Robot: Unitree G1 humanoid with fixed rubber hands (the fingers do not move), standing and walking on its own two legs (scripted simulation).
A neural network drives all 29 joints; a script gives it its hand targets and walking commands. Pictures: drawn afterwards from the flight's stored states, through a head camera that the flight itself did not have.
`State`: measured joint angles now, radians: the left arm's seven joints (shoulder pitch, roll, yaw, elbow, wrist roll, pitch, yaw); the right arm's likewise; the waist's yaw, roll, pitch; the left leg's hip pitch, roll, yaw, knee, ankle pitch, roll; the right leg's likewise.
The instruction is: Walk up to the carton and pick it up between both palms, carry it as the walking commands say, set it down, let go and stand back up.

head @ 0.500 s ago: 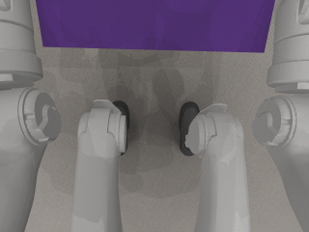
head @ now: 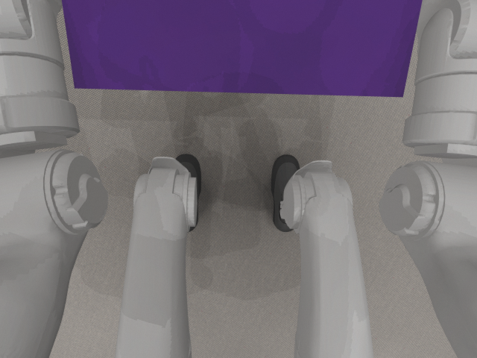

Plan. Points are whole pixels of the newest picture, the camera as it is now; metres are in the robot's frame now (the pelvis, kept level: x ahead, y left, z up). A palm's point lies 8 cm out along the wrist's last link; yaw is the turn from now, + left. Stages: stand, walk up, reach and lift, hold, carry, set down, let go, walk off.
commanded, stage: reach and lift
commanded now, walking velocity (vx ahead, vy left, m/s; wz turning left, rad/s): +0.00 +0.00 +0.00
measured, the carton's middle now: out of the picture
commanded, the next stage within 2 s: none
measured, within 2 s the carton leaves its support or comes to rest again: neither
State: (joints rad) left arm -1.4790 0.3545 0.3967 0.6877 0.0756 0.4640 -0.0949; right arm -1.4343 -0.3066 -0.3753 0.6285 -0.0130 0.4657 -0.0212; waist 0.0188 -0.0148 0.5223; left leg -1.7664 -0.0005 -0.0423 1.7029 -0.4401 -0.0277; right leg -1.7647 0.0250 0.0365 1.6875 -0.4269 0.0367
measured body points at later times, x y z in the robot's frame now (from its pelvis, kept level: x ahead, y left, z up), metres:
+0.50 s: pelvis +0.00 +0.00 +0.05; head +0.34 +0.01 +0.32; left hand +0.56 +0.21 -0.05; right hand +0.56 -0.18 -0.05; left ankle +0.14 +0.13 -0.48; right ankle +0.15 -0.13 -0.48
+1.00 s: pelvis +0.01 +0.00 +0.11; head +0.33 +0.01 +0.42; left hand +0.53 +0.20 +0.02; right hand +0.53 -0.19 +0.02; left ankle +0.14 +0.13 -0.48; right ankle +0.15 -0.13 -0.48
